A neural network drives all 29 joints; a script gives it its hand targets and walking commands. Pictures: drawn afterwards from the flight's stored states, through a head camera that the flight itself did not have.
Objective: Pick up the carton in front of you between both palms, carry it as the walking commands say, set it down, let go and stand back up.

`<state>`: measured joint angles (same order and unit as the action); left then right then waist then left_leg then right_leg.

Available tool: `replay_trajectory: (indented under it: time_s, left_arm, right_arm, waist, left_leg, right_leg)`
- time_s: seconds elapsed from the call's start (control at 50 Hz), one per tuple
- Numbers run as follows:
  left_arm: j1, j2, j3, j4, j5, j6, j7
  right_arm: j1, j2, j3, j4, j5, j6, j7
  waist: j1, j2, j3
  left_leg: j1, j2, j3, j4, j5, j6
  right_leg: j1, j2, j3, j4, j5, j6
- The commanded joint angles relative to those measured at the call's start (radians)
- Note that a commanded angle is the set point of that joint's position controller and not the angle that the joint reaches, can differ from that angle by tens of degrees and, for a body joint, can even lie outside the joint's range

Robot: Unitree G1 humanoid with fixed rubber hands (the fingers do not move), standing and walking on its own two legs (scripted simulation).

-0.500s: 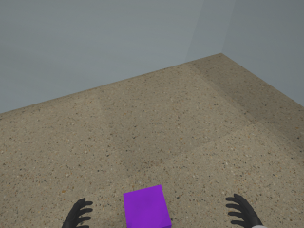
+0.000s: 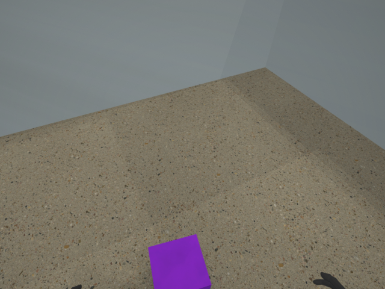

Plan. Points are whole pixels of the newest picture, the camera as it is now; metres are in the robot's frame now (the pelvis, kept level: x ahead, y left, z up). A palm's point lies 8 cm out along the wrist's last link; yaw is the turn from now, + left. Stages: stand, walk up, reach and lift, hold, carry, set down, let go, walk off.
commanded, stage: stand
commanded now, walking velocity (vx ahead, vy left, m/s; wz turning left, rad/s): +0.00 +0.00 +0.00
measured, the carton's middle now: (178, 273) +0.34 +0.05 -0.65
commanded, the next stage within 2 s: none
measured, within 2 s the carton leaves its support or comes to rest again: neither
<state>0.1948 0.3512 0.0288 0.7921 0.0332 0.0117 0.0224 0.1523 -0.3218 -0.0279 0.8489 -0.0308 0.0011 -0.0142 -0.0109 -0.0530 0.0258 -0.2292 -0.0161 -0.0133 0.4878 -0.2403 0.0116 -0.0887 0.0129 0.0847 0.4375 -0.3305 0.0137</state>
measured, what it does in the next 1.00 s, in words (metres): stands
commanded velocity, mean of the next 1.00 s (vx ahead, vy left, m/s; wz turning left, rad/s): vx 0.00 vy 0.00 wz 0.00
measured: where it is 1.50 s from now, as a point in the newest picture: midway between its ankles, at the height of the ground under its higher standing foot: outside the picture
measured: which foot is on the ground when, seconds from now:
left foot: down 0.00-1.00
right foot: down 0.00-1.00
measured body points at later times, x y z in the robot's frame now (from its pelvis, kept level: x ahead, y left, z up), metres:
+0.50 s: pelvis -0.01 +0.00 +0.01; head -0.01 +0.01 +0.46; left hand +0.09 +0.30 -0.12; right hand +0.10 -0.31 -0.10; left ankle +0.01 +0.11 -0.74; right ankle -0.06 -0.14 -0.74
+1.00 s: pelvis -0.01 +0.00 +0.01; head -0.01 +0.01 +0.46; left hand +0.08 +0.31 -0.12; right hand +0.09 -0.32 -0.10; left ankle +0.01 +0.11 -0.74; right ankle -0.06 -0.14 -0.74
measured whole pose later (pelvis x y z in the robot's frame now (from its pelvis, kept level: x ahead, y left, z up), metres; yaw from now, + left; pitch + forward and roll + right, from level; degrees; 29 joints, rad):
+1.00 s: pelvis -0.01 +0.00 +0.01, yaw +1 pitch -2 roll +0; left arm 0.13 0.39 0.00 1.01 0.02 0.00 0.02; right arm 0.10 -0.37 -0.02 1.06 -0.01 -0.01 -0.01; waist -0.01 -0.02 0.04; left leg -0.17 -0.02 -0.03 0.37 -0.16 0.01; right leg -0.02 0.01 0.07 0.31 -0.25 0.01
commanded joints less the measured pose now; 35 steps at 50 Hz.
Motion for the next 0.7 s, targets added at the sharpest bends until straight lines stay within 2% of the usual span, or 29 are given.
replay_trajectory:
  time_s: [0.0, 0.04, 0.06, 0.08, 0.14, 0.16, 0.24, 0.26, 0.28, 0.3, 0.36, 0.48, 0.5, 0.52, 0.54, 0.58, 0.6, 0.64, 0.66, 0.68]
  left_arm:
    - [-0.023, 0.134, 0.032, -0.034, 0.000, -0.015, 0.005]
    - [-0.011, 0.141, 0.025, -0.012, -0.007, -0.017, 0.004]
    - [-0.014, 0.143, 0.027, -0.003, -0.006, -0.017, 0.008]
    - [-0.013, 0.150, 0.027, 0.005, -0.006, -0.017, 0.006]
    - [-0.028, 0.142, 0.019, 0.024, -0.012, -0.016, 0.009]
    - [-0.041, 0.138, 0.019, 0.030, -0.006, -0.017, 0.008]
    - [-0.031, 0.162, 0.020, 0.063, -0.010, -0.018, 0.008]
    - [-0.037, 0.154, 0.017, 0.067, -0.009, -0.018, 0.006]
    - [-0.038, 0.165, 0.019, 0.073, -0.010, -0.020, 0.008]
    - [-0.035, 0.161, 0.016, 0.082, -0.010, -0.019, 0.007]
    - [-0.047, 0.163, 0.014, 0.089, -0.011, -0.023, 0.005]
    - [-0.063, 0.175, 0.011, 0.119, -0.005, -0.023, 0.003]
    - [-0.060, 0.176, 0.012, 0.119, -0.006, -0.026, 0.004]
    - [-0.058, 0.174, 0.011, 0.127, -0.011, -0.024, 0.004]
    - [-0.061, 0.173, 0.010, 0.131, -0.008, -0.022, 0.005]
    - [-0.060, 0.178, 0.011, 0.136, -0.007, -0.024, -0.001]
    - [-0.060, 0.181, 0.011, 0.138, -0.009, -0.025, 0.002]
    - [-0.072, 0.171, 0.006, 0.144, -0.011, -0.027, 0.002]
    - [-0.050, 0.177, 0.006, 0.146, -0.014, -0.024, 0.000]
    - [-0.060, 0.176, 0.004, 0.148, -0.014, -0.024, -0.002]
  right_arm:
    - [-0.036, -0.174, -0.037, -0.031, 0.000, -0.011, -0.009]
    - [-0.027, -0.182, -0.035, -0.016, 0.003, -0.013, -0.009]
    - [-0.034, -0.176, -0.034, -0.008, 0.003, -0.011, -0.009]
    - [-0.029, -0.183, -0.034, 0.001, 0.005, -0.010, -0.009]
    - [-0.060, -0.175, -0.030, 0.019, 0.006, -0.010, -0.005]
    - [-0.061, -0.183, -0.031, 0.022, 0.010, -0.012, -0.008]
    - [-0.053, -0.182, -0.027, 0.061, 0.005, -0.012, -0.007]
    - [-0.069, -0.193, -0.028, 0.063, 0.007, -0.012, -0.007]
    - [-0.070, -0.188, -0.029, 0.068, 0.003, -0.009, -0.006]
    - [-0.076, -0.193, -0.030, 0.067, 0.008, -0.009, -0.009]
    - [-0.066, -0.191, -0.030, 0.090, 0.009, -0.013, -0.005]
    - [-0.087, -0.196, -0.027, 0.118, 0.010, -0.012, -0.002]
    - [-0.073, -0.193, -0.027, 0.121, 0.011, -0.012, -0.003]
    - [-0.087, -0.206, -0.029, 0.127, 0.008, -0.010, 0.000]
    - [-0.092, -0.208, -0.029, 0.128, 0.010, -0.010, 0.001]
    - [-0.086, -0.203, -0.027, 0.133, 0.016, -0.015, -0.001]
    - [-0.082, -0.210, -0.030, 0.140, 0.012, -0.011, 0.000]
    - [-0.087, -0.211, -0.031, 0.143, 0.013, -0.013, 0.000]
    - [-0.086, -0.217, -0.029, 0.143, 0.015, -0.015, 0.002]
    - [-0.078, -0.208, -0.027, 0.145, 0.016, -0.013, 0.002]
  waist:
    - [0.003, 0.078, -0.048]
    - [0.002, 0.052, -0.052]
    - [0.000, 0.044, -0.054]
    - [0.001, 0.075, -0.068]
    - [0.007, 0.043, -0.050]
    - [-0.004, 0.055, -0.070]
    - [-0.002, 0.042, -0.038]
    - [0.004, 0.062, -0.046]
    - [0.005, 0.041, -0.046]
    - [0.001, 0.057, -0.028]
    - [-0.002, 0.035, -0.043]
    - [-0.005, 0.071, -0.002]
    - [-0.012, 0.048, -0.022]
    - [0.000, 0.047, -0.014]
    - [-0.003, 0.032, -0.027]
    - [-0.006, 0.063, -0.021]
    - [-0.002, 0.036, -0.026]
    - [-0.009, 0.027, -0.010]
    - [0.002, 0.058, -0.029]
    - [-0.004, 0.063, -0.039]
  left_leg:
    - [0.105, 0.103, -0.108, -0.078, 0.277, 0.017]
    - [0.124, 0.107, -0.108, -0.069, 0.340, 0.018]
    - [0.120, 0.106, -0.105, -0.063, 0.334, 0.017]
    - [0.131, 0.106, -0.105, -0.079, 0.317, 0.015]
    - [0.121, 0.111, -0.109, -0.087, 0.313, 0.014]
    - [0.133, 0.113, -0.109, -0.092, 0.319, 0.011]
    - [0.129, 0.118, -0.114, -0.105, 0.306, 0.014]
    - [0.125, 0.114, -0.111, -0.111, 0.289, 0.012]
    - [0.116, 0.110, -0.103, -0.112, 0.244, 0.018]
    - [0.128, 0.110, -0.115, -0.125, 0.278, 0.015]
    - [0.135, 0.113, -0.116, -0.131, 0.262, 0.013]
    - [0.129, 0.114, -0.120, -0.157, 0.186, 0.009]
    - [0.134, 0.118, -0.126, -0.163, 0.193, 0.009]
    - [0.119, 0.117, -0.131, -0.163, 0.151, 0.013]
    - [0.117, 0.122, -0.134, -0.175, 0.121, 0.015]
    - [0.142, 0.113, -0.126, -0.167, 0.193, 0.008]
    - [0.131, 0.112, -0.122, -0.159, 0.205, 0.007]
    - [0.126, 0.116, -0.126, -0.162, 0.216, 0.010]
    - [0.138, 0.121, -0.123, -0.158, 0.231, 0.012]
    - [0.130, 0.112, -0.120, -0.156, 0.169, 0.010]
  right_leg:
    - [-0.060, -0.073, 0.052, -0.068, 0.243, -0.020]
    - [-0.061, -0.075, 0.046, -0.075, 0.270, -0.014]
    - [-0.049, -0.078, 0.046, -0.083, 0.287, -0.014]
    - [-0.041, -0.079, 0.049, -0.077, 0.273, -0.015]
    - [-0.049, -0.083, 0.045, -0.091, 0.265, -0.016]
    - [-0.041, -0.088, 0.046, -0.097, 0.262, -0.016]
    - [-0.047, -0.093, 0.053, -0.114, 0.258, -0.021]
    - [-0.039, -0.089, 0.048, -0.114, 0.240, -0.015]
    - [-0.030, -0.096, 0.056, -0.129, 0.230, -0.019]
    - [-0.047, -0.097, 0.057, -0.126, 0.249, -0.019]
    - [-0.034, -0.099, 0.056, -0.135, 0.235, -0.020]
    - [-0.051, -0.101, 0.066, -0.164, 0.198, -0.026]
    - [-0.047, -0.098, 0.058, -0.159, 0.183, -0.027]
    - [-0.044, -0.100, 0.062, -0.171, 0.172, -0.028]
    - [-0.037, -0.102, 0.054, -0.169, 0.161, -0.030]
    - [-0.044, -0.102, 0.061, -0.173, 0.195, -0.026]
    - [-0.029, -0.102, 0.056, -0.172, 0.203, -0.025]
    - [-0.038, -0.106, 0.059, -0.173, 0.213, -0.026]
    - [-0.031, -0.107, 0.059, -0.171, 0.210, -0.026]
    - [-0.023, -0.106, 0.061, -0.180, 0.184, -0.026]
